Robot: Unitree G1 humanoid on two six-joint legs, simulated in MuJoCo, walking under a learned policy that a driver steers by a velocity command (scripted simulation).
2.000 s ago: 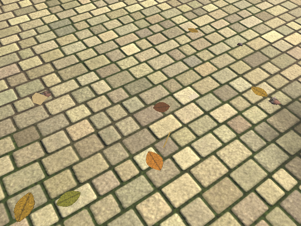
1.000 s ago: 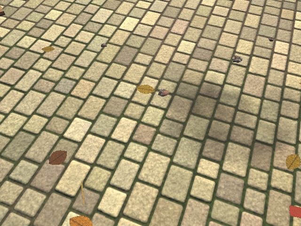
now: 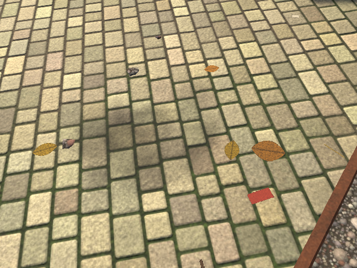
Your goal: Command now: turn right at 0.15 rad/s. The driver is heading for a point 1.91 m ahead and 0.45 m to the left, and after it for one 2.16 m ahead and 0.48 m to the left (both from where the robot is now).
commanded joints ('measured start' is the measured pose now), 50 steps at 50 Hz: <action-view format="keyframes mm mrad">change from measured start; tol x16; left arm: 1 -29 102 22 -67 11 -39 5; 23 76 129 43 154 -44 -60 18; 50 -391 6 -6 55 -50 -123 -61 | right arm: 1 -42 -57 -9 -65 -5 -17 12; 26 46 -82 -70 38 20 3 -42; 33 611 19 -63 247 -7 1 -30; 38 173 -59 -4 98 -24 -110 8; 50 462 -11 23 200 -10 -91 -14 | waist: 1 38 -194 -146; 9 61 0 -32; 24 13 -276 -69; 31 -158 -178 -84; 33 -255 58 -146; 35 -21 227 37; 37 60 -75 212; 50 -62 36 108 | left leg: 1 -149 -10 -24 62 -83 -13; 7 29 -15 -29 -135 148 39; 18 10 -31 -43 -154 12 38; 26 -231 -4 40 445 -192 71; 32 356 -77 195 -112 -58 104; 33 565 -18 28 -122 -71 130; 35 241 382 -873 -611 -709 423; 36 125 439 -835 -657 -707 397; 43 287 126 -100 -559 258 190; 50 375 133 24 -566 452 178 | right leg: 1 207 -249 273 -100 284 -191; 17 151 -105 128 -131 212 -60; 22 223 -199 234 -199 -147 -114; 25 123 -373 401 -327 -125 -216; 29 66 -240 135 -303 73 -146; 31 -34 -188 49 -178 35 -131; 34 -651 36 24 778 -256 -86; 36 -767 -61 164 873 -95 -169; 41 -584 -152 37 616 309 -102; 50 -468 -81 -107 137 435 -108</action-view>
